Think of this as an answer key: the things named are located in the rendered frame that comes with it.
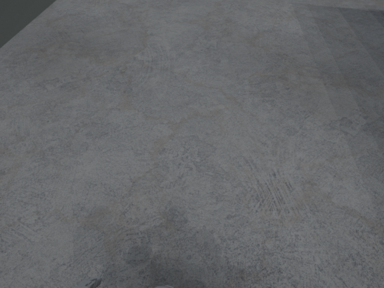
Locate left robot hand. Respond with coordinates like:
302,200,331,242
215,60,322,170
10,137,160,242
75,276,102,288

